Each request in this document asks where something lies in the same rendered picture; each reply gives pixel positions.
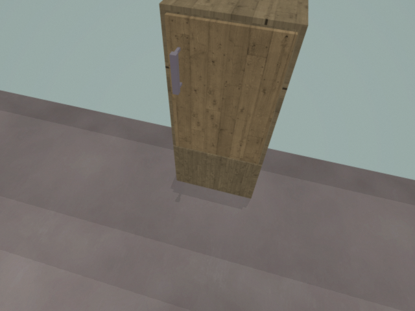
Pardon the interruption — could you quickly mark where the handle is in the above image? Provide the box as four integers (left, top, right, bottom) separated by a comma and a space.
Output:
169, 47, 182, 95

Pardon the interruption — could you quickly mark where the cupboard door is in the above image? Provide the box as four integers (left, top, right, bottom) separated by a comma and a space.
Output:
164, 12, 298, 164

